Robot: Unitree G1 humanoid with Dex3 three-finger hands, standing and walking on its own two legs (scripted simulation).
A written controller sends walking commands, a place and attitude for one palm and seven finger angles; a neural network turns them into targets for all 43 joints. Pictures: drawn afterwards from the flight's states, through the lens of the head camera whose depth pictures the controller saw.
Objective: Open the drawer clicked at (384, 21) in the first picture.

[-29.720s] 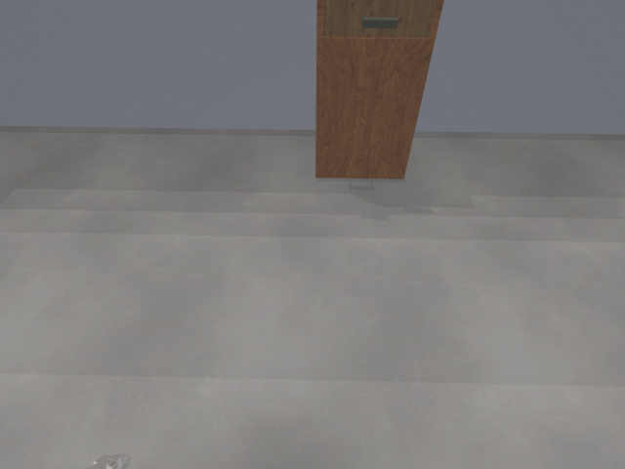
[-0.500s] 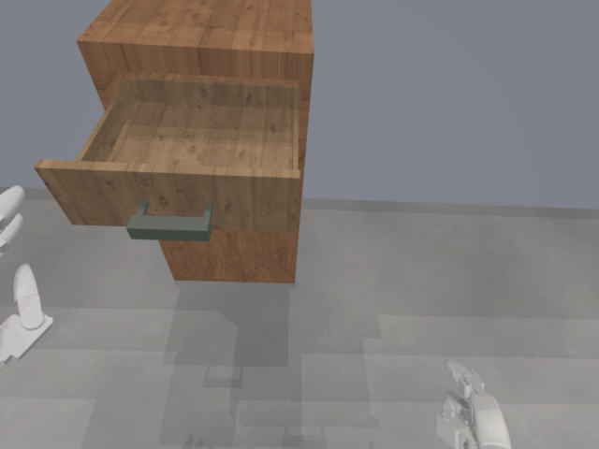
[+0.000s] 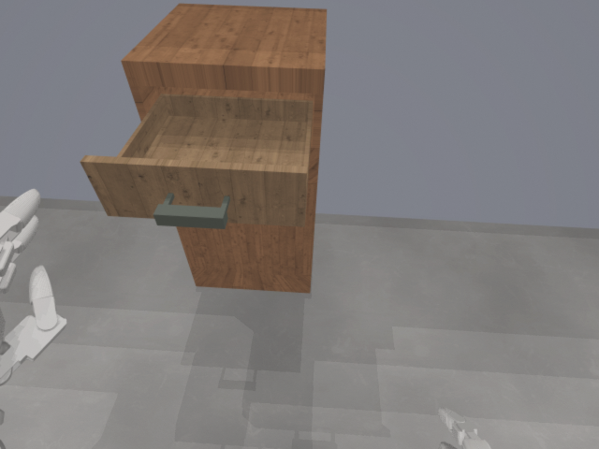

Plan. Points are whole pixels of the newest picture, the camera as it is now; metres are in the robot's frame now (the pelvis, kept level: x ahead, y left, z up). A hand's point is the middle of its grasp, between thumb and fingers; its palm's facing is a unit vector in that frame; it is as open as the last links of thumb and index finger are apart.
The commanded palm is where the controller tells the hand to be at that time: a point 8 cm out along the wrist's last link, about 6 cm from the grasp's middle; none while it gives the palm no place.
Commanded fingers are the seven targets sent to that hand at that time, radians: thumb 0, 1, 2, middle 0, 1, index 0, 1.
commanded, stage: stop stepping back and stand still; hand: left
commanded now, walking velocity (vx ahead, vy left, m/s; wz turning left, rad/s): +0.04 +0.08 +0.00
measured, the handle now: (194, 207) +0.53 +0.22 +0.01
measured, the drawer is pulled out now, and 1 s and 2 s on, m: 0.30 0.30 0.30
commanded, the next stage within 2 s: let the arm hang, fingers relaxed in 0.14 s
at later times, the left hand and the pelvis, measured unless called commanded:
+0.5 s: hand out of the picture +0.09 +0.19 -0.16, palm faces +0.02 -0.99 -0.16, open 7.4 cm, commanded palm none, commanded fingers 0.00 0.90 0.90 -0.20 -0.30 -0.20 -0.30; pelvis +0.01 +0.03 +0.00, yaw +1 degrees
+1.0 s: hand out of the picture -0.04 +0.21 -0.16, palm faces +0.04 -0.98 -0.20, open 7.3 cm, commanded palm none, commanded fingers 0.00 0.90 0.90 -0.20 -0.30 -0.20 -0.30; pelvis +0.01 +0.04 +0.01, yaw +0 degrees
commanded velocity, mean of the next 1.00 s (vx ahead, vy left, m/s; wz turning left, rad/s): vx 0.00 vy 0.00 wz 0.00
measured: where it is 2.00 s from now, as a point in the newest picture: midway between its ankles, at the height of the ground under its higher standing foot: outside the picture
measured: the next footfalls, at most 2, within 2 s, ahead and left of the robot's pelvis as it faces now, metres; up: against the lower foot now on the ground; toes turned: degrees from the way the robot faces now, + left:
none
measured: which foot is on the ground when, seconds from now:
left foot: down 0.00-1.00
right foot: down 0.00-1.00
